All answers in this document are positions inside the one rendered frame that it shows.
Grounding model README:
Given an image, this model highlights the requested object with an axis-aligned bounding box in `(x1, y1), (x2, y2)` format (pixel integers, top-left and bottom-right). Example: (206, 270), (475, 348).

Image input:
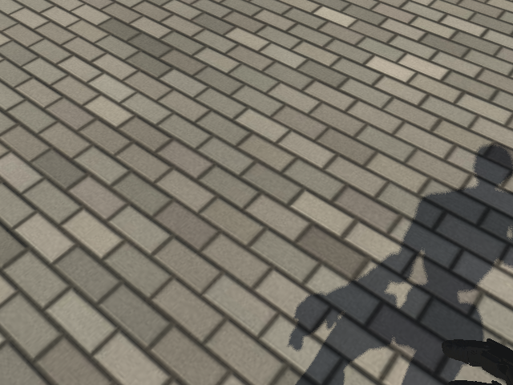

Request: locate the robot right hand
(442, 338), (513, 385)

